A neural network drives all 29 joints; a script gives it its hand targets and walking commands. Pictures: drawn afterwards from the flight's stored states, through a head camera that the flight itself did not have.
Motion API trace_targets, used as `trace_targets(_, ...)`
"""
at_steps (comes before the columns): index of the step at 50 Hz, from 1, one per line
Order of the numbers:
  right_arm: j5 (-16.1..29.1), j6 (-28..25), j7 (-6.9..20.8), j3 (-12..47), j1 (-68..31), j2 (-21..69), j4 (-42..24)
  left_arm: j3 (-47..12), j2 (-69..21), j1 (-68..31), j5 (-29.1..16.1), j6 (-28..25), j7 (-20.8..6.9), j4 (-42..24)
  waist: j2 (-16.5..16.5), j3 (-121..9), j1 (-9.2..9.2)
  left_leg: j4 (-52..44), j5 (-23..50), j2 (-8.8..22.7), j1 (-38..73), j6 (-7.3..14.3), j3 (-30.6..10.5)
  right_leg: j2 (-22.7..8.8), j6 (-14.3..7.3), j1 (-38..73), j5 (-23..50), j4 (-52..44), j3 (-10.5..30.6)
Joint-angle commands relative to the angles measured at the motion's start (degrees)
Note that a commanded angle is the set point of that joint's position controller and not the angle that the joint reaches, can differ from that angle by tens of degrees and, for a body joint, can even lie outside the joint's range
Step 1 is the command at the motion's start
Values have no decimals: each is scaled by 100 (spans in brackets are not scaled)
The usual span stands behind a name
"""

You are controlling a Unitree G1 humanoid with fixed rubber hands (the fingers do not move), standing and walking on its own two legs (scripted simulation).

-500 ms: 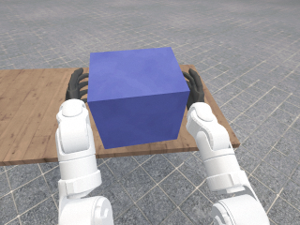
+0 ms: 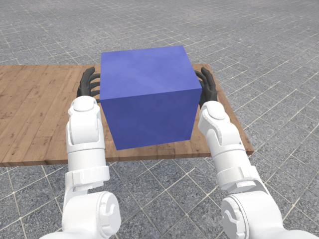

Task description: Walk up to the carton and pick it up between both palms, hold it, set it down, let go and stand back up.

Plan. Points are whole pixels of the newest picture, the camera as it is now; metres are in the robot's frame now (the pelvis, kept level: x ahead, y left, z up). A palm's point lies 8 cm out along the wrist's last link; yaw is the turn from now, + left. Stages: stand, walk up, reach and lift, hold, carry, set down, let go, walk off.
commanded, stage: hold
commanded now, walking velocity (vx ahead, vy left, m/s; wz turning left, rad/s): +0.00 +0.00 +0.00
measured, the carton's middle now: (148, 99) +0.40 +0.02 +0.17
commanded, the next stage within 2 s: none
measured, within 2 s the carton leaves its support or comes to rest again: neither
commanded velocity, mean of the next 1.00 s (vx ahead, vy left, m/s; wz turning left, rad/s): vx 0.00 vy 0.00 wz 0.00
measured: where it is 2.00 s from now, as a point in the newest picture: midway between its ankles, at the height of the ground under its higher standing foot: outside the picture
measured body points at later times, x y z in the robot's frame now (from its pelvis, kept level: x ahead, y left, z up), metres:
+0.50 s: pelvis +0.00 +0.02 +0.00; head -0.03 +0.04 +0.45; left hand +0.36 +0.17 +0.20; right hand +0.35 -0.11 +0.18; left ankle +0.04 +0.13 -0.75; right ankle +0.04 -0.09 -0.75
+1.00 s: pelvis +0.00 +0.00 +0.00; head -0.04 +0.03 +0.44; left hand +0.37 +0.18 +0.19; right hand +0.36 -0.11 +0.19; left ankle +0.04 +0.13 -0.75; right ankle +0.04 -0.09 -0.75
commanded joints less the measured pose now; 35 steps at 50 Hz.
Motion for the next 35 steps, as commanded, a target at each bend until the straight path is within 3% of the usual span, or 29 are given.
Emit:
trace_targets(1, 671, -170, 498, 2709, -3990, 2756, -2009, -2772, -2373, -3642, -1105, -526, -1076, -1522, 391, -3358, -107, -10, 1341, -458, 121, 10, 340, -84, 561, 2070, 2331, 99, 271)
trace_targets(2, 760, -142, 449, 2756, -3873, 2708, -2108, -2808, -2359, -3564, -1107, -507, -1105, -1665, 466, -3291, -168, 27, 1463, -480, 213, -18, 385, -50, 560, 2106, 2499, 115, 244)
trace_targets(4, 899, -81, 333, 2904, -3810, 2622, -2526, -2806, -2275, -3323, -1084, -406, -1158, -1850, 467, -3082, -100, 57, 1596, -467, 207, -58, 349, -83, 596, 2116, 2657, 126, 265)
trace_targets(8, 952, 59, 245, 2900, -3609, 2481, -2790, -2940, -2285, -3069, -1028, -189, -1230, -2036, 585, -2447, -98, -14, 1583, -330, 381, -92, 346, 41, 561, 1640, 1954, -73, 145)
trace_targets(10, 842, 142, 270, 2727, -3503, 2384, -2474, -2953, -2310, -3057, -954, -109, -1258, -1817, 597, -1948, -242, -83, 1299, -268, 378, -104, 333, 70, 512, 1249, 1309, -215, 95)
trace_targets(12, 805, 130, 328, 2602, -3467, 2330, -2625, -2975, -2259, -3151, -1012, -96, -1248, -2107, 677, -1957, -309, -157, 1204, -213, 312, -122, 369, 164, 450, 1269, 984, -223, 53)
trace_targets(15, 849, 99, 357, 2615, -3460, 2242, -2936, -3139, -2412, -2994, -1084, -54, -1184, -2285, 728, -2263, -325, -120, 1655, -164, 478, -173, 310, 252, 423, 1385, 1165, -189, 59)
trace_targets(22, 719, 61, 519, 2456, -3688, 2052, -2998, -3065, -2423, -3067, -990, -15, -1096, -2221, 779, -2480, -199, -278, 1143, -1, 396, -172, 342, 325, 353, 1219, 515, -196, 38)
trace_targets(24, 700, -7, 609, 2418, -3819, 2086, -2875, -3095, -2420, -3227, -1019, -79, -998, -2240, 701, -2620, -88, -341, 952, 31, 368, -127, 299, 389, 345, 1196, 390, -141, 28)
trace_targets(25, 590, 3, 669, 2290, -3876, 2036, -2532, -3140, -2453, -3246, -987, -77, -958, -1972, 813, -2478, -126, -447, 542, 57, 278, -74, 258, 374, 347, 1078, 175, -122, 30)
trace_targets(29, 262, -167, 935, 1950, -4266, 2094, -1899, -2861, -2417, -3613, -943, -211, -879, -1442, 736, -2371, 118, -827, -747, 128, -443, 155, 263, 328, 357, 1117, -485, 1, 50)
trace_targets(31, 189, -280, 1002, 1924, -4321, 2220, -1754, -2894, -2452, -3649, -1021, -316, -848, -1395, 653, -2667, 77, -750, -604, 59, -378, 193, 286, 267, 329, 1229, -352, 1, 82)
trace_targets(34, 248, -363, 1012, 2016, -4263, 2317, -1491, -2886, -2498, -3735, -1055, -434, -823, -1454, 642, -3036, 116, -474, 200, -75, -68, 115, 336, 205, 292, 1310, 97, -27, 82)
trace_targets(35, 301, -385, 981, 2085, -4281, 2353, -1504, -2853, -2458, -3815, -1123, -465, -822, -1504, 485, -3106, 165, -364, 465, -149, 40, 98, 399, 190, 310, 1314, 209, -58, 84)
